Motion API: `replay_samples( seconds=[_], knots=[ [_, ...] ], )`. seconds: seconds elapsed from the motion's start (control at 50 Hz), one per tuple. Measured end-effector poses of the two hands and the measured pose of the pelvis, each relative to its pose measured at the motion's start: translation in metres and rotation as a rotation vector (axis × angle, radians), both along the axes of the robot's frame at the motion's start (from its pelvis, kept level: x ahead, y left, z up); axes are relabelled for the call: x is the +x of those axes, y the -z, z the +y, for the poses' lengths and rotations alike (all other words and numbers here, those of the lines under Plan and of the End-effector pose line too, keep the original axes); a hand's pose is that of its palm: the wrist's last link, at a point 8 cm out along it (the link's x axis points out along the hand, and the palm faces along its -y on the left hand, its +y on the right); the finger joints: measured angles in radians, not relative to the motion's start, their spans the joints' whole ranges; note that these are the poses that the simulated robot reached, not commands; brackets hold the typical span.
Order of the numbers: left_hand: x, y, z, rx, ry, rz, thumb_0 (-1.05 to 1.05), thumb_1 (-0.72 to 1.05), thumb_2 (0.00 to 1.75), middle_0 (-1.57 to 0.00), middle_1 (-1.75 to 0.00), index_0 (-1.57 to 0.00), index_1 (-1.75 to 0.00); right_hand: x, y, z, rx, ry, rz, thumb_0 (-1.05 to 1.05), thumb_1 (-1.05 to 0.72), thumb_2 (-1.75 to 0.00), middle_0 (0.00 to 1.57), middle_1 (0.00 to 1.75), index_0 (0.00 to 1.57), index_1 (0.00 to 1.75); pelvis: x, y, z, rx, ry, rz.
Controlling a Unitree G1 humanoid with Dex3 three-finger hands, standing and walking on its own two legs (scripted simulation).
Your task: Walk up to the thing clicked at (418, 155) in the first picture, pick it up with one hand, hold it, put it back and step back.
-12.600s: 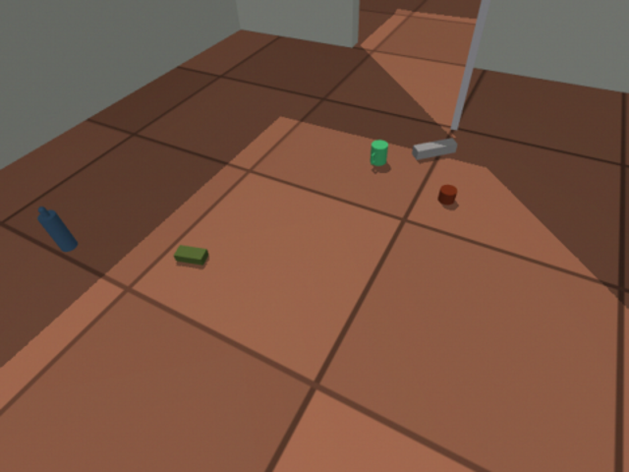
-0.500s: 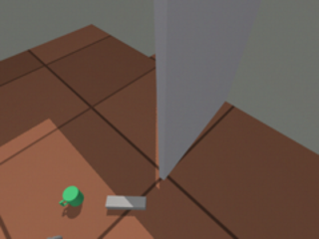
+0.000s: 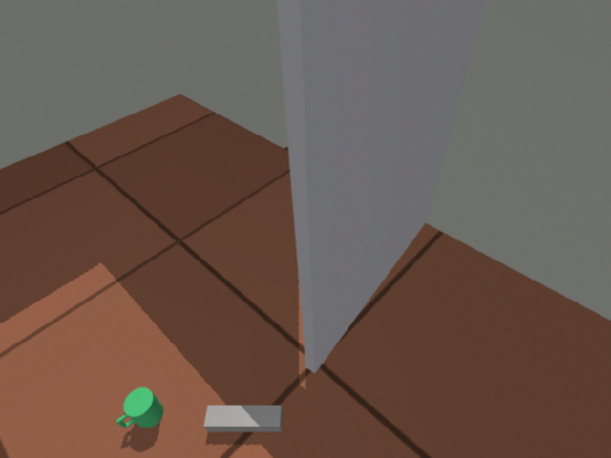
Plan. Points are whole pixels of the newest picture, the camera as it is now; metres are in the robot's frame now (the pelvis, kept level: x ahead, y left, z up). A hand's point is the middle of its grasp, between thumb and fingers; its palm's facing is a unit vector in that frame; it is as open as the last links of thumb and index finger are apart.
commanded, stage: walk up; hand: left
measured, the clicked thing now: (244, 418) +0.44 +0.26 -0.75
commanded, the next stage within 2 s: stand in 0.58 s
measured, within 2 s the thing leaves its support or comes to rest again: neither
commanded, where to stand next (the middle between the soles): +0.06 +0.01 m, yaw +1 degrees
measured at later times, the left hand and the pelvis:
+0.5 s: hand out of the picture +0.09 +0.25 -0.15, palm faces -0.02 -0.94 -0.34, open 7.4 cm; pelvis +0.01 +0.00 +0.00, yaw +0 degrees
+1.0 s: hand out of the picture +0.10 +0.24 -0.16, palm faces -0.03 -0.94 -0.34, open 7.4 cm; pelvis +0.02 -0.01 +0.00, yaw +0 degrees
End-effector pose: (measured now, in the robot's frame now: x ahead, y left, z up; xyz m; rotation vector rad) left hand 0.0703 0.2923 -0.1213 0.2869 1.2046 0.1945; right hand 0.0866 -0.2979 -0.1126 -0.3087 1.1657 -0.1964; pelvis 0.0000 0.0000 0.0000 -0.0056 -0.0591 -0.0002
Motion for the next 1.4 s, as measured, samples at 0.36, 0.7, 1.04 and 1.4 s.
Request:
replay_samples(
  seconds=[0.36,0.7,1.04,1.4],
  knots=[
    [0.008,-0.004,0.001,0.021,0.004,0.032,0.01,0.90,0.90,-0.21,-0.30,-0.20,-0.30,-0.021,0.008,-0.002,0.014,0.042,0.077,0.01,-0.90,-0.90,0.20,0.30,0.21,0.30,0.008,-0.002,-0.003,0.000,0.001,0.020],
    [0.028,-0.003,-0.005,0.016,0.017,0.010,0.01,0.90,0.90,-0.21,-0.30,-0.20,-0.30,0.004,0.004,-0.005,0.003,0.030,0.044,0.00,-0.90,-0.90,0.20,0.30,0.21,0.30,0.019,-0.002,-0.005,0.004,0.000,0.027],
    [0.022,-0.003,-0.005,0.023,0.019,0.030,0.01,0.90,0.90,-0.21,-0.30,-0.20,-0.30,0.010,0.003,-0.009,-0.003,0.023,0.051,0.00,-0.90,-0.90,0.20,0.30,0.21,0.30,0.023,-0.003,-0.008,0.004,-0.002,0.028],
    [0.018,-0.004,-0.006,0.027,0.013,0.044,0.01,0.90,0.90,-0.21,-0.30,-0.20,-0.30,0.006,0.006,-0.011,0.003,0.018,0.073,0.00,-0.90,-0.90,0.20,0.30,0.21,0.30,0.024,-0.003,-0.011,0.005,-0.004,0.031]
  ],
)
